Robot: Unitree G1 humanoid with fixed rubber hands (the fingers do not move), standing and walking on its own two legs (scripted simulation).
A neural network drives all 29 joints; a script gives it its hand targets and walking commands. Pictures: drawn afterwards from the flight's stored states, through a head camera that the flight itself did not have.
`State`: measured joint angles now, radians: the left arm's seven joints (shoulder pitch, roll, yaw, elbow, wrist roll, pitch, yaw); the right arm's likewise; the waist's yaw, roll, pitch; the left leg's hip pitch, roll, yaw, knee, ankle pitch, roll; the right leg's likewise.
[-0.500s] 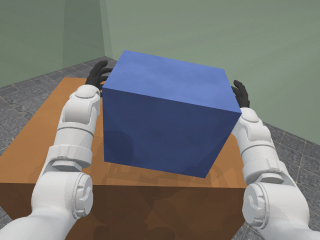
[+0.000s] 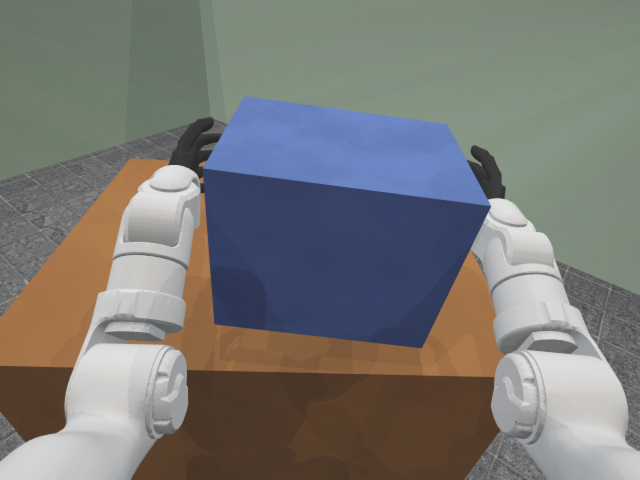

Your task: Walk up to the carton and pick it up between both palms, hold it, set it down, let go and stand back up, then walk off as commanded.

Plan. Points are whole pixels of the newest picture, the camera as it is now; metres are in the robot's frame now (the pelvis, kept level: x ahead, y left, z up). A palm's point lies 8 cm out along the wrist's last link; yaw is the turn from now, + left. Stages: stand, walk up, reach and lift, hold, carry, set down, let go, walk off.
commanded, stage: reach and lift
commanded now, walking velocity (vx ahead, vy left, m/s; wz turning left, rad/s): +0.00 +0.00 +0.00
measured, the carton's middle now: (333, 222) +0.40 +0.00 +0.18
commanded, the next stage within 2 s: hold in 0.72 s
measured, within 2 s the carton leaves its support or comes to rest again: neither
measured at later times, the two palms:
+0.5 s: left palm (181, 169) +0.37 +0.19 +0.26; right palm (490, 192) +0.39 -0.18 +0.25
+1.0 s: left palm (173, 164) +0.36 +0.19 +0.27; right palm (499, 184) +0.37 -0.18 +0.27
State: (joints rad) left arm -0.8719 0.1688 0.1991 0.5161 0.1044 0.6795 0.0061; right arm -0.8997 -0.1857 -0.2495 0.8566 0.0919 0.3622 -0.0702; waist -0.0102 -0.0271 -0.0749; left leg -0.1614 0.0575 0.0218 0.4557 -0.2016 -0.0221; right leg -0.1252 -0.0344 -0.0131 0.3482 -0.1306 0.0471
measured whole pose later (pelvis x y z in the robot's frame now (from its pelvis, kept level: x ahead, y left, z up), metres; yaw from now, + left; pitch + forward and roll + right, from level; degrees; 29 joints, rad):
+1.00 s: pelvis -0.01 +0.00 +0.00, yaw +0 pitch -6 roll -1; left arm -0.89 0.17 0.22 0.45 0.10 0.78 0.01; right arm -0.96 -0.22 -0.20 0.81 0.17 0.48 -0.10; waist -0.01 -0.02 -0.10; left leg -0.15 0.06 0.02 0.45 -0.19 -0.02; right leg -0.12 -0.03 -0.01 0.35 -0.12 0.05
